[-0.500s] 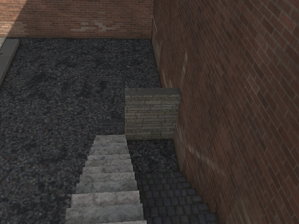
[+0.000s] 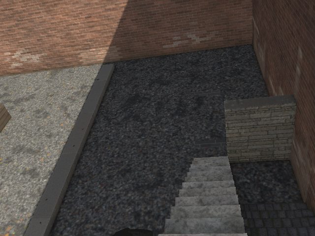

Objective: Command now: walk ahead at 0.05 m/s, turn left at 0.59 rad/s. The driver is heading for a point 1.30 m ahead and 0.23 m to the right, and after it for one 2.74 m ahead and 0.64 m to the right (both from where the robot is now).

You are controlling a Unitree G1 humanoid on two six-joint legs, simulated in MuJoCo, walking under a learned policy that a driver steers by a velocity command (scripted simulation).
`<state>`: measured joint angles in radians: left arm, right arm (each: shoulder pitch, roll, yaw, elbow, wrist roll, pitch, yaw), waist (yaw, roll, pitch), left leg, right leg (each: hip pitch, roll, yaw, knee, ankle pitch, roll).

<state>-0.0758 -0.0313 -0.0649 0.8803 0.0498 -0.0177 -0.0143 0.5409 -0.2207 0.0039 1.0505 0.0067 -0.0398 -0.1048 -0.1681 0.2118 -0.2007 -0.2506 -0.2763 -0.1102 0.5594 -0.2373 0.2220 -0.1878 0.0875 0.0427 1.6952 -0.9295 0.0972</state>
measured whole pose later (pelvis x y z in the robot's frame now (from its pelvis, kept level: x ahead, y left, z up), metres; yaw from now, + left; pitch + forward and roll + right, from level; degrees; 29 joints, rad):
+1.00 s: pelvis +0.77 +0.01 -0.58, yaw -12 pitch -1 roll +0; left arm 0.47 0.24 0.08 1.04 0.03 0.03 0.05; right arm 0.44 -0.19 -0.02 1.01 -0.04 -0.10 0.04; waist 0.02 -0.01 -0.06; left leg -0.29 0.02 0.16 0.83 -0.33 0.05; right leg -0.69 0.10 0.04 1.80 -0.47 -0.07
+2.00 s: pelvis +1.23 -0.21 -1.00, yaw -38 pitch -3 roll +0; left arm 0.16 0.22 0.02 0.83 0.03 0.05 0.00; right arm 0.55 -0.15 0.00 1.15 -0.05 -0.08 0.06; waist -0.07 -0.01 -0.09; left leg -0.18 0.09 0.11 0.83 -0.59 -0.04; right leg -0.79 -0.05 -0.02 1.31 0.01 -0.03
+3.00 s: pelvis +1.54 -0.44 -1.29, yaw -7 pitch -3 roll +1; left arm 0.33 0.25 0.03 0.89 0.02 -0.05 -0.06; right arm 0.50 -0.18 -0.03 1.00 -0.05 -0.01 -0.07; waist -0.01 -0.05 -0.06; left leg -0.31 -0.19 -0.11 1.39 -0.87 0.14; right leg -0.38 -0.03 -0.02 0.62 0.14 0.04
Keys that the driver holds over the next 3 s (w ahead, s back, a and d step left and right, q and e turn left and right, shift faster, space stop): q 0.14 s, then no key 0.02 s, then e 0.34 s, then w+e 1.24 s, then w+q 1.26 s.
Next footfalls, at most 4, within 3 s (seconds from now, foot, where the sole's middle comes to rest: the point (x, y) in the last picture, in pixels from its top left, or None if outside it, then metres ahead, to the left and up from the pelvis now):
0.14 right None -0.18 -0.09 -0.55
0.56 left None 0.45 0.03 -0.98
0.66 right None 0.52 -0.10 -1.15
0.86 left None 0.77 0.08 -1.32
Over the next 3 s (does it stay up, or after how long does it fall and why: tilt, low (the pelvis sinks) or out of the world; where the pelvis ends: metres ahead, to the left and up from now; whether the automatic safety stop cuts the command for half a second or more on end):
stays up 1.54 -0.44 -1.29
